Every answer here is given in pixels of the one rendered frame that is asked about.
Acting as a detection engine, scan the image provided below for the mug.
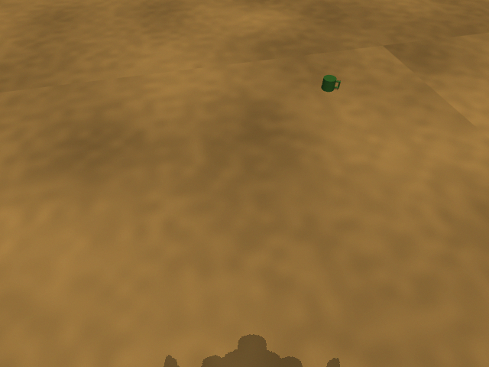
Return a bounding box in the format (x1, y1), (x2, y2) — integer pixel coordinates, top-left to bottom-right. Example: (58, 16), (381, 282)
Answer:
(322, 75), (341, 92)

